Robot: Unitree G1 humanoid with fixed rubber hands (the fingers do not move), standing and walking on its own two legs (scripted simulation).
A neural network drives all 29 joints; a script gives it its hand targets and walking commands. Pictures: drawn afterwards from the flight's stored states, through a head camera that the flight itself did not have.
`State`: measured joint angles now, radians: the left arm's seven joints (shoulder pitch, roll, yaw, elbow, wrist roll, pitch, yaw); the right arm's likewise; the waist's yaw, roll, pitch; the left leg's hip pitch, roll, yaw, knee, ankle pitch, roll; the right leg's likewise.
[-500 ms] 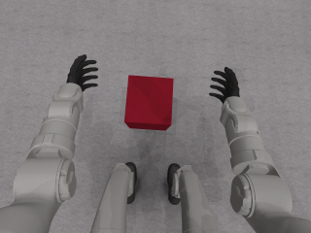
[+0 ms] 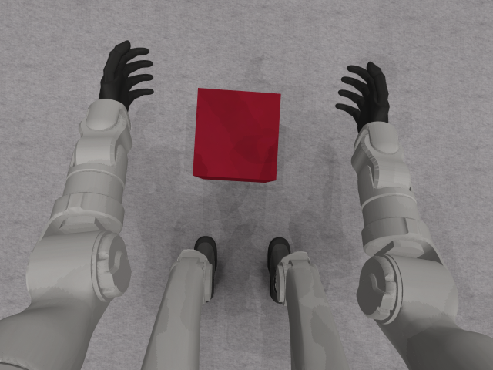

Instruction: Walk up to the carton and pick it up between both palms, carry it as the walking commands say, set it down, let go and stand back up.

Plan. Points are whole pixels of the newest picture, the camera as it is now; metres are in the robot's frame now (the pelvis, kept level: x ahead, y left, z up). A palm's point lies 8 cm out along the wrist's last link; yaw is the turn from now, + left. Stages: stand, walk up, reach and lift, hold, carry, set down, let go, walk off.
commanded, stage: reach and lift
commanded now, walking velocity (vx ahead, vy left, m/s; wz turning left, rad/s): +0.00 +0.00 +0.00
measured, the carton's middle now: (236, 142) +0.49 +0.02 -0.51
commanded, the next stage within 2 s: none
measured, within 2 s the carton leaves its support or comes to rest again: neither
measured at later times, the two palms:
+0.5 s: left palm (149, 123) +0.49 +0.20 -0.28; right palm (332, 135) +0.48 -0.17 -0.28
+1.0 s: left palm (169, 139) +0.48 +0.19 -0.43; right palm (311, 147) +0.47 -0.17 -0.43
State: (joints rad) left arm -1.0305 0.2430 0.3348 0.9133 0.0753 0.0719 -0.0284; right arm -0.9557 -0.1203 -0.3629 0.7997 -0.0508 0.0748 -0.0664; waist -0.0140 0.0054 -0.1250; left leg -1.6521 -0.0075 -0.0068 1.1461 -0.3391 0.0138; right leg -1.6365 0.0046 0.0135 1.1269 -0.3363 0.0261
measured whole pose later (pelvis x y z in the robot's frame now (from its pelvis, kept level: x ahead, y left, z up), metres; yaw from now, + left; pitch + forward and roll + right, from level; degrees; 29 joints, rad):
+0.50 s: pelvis -0.04 -0.01 -0.15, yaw +0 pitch +48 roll -2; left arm -1.21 0.34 0.18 0.97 -0.10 0.11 0.04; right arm -1.14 -0.21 -0.23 0.87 0.12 0.12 -0.15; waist -0.01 -0.01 -0.02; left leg -2.11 -0.03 -0.04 1.76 -0.50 -0.01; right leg -2.09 0.03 0.01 1.75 -0.50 0.03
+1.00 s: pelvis -0.05 -0.01 -0.25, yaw -1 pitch +42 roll -2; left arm -1.37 0.39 0.07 1.12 -0.18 0.03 0.08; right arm -1.32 -0.28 -0.13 1.06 0.21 0.03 -0.14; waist -0.01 -0.03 0.25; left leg -2.30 -0.03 -0.03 2.12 -0.55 -0.01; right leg -2.28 0.05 0.01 2.10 -0.55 0.05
